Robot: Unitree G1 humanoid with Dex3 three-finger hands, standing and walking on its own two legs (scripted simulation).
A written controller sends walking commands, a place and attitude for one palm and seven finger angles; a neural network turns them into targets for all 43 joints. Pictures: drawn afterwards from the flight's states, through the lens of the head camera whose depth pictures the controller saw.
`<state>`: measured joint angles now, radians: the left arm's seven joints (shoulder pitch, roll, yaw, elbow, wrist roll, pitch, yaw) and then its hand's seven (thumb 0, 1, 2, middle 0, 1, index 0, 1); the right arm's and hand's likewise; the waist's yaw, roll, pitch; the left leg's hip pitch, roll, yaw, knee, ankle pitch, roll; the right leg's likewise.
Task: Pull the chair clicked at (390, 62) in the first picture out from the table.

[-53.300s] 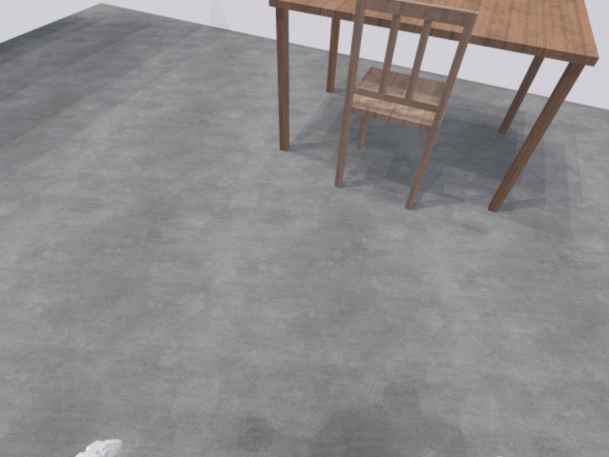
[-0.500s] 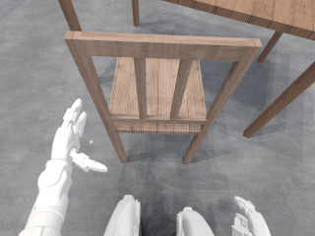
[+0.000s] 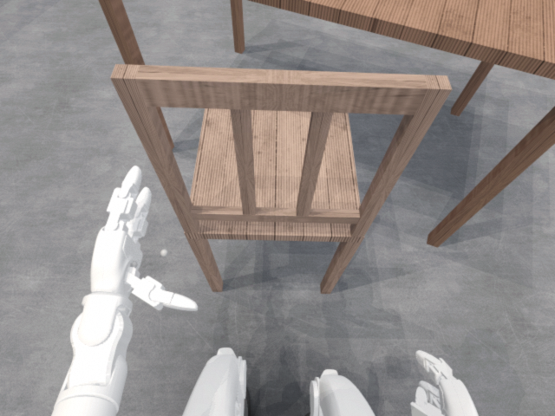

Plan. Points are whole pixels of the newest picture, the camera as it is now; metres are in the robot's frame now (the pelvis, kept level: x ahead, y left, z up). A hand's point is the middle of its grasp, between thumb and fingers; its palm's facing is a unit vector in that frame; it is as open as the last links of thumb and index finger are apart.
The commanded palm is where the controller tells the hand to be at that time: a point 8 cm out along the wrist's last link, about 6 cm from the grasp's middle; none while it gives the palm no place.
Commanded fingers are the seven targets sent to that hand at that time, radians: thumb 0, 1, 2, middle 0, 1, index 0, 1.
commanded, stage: aim the fingers beside a spindle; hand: left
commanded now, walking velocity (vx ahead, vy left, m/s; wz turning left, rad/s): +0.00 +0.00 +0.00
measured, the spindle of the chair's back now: (245, 168) +0.48 +0.07 +0.01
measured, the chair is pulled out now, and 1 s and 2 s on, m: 0.24 0.24 0.24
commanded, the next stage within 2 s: push the fingers through the gap in 0.16 s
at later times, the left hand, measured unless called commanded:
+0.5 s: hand (157, 236) +0.36 +0.19 +0.01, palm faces +0.04 -1.00 -0.05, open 16.9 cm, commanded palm +0.34 +0.23 +0.02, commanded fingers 0.00 -0.50 0.30 -0.06 -0.08 -0.06 -0.08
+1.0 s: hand (160, 215) +0.39 +0.19 +0.02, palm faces +0.02 -1.00 -0.03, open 16.9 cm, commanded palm +0.37 +0.23 +0.02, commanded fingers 0.00 -0.50 0.30 -0.06 -0.08 -0.06 -0.08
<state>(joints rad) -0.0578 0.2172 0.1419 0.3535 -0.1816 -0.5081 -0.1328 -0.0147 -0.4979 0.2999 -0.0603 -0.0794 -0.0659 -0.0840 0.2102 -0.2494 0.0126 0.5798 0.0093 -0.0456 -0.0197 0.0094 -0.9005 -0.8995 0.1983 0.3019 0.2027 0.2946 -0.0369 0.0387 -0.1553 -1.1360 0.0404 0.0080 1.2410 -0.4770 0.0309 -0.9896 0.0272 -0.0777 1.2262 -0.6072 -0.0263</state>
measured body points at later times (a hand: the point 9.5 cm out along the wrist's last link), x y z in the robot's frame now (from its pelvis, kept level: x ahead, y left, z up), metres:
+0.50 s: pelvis -0.01 +0.00 -0.01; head +0.11 +0.01 +0.43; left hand +0.35 +0.24 +0.02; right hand +0.15 -0.25 -0.12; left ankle +0.06 +0.10 -0.63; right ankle -0.01 -0.11 -0.63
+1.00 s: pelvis -0.01 +0.01 +0.00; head +0.11 +0.03 +0.43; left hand +0.38 +0.24 +0.02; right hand +0.11 -0.25 -0.12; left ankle +0.06 +0.10 -0.63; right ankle -0.01 -0.11 -0.63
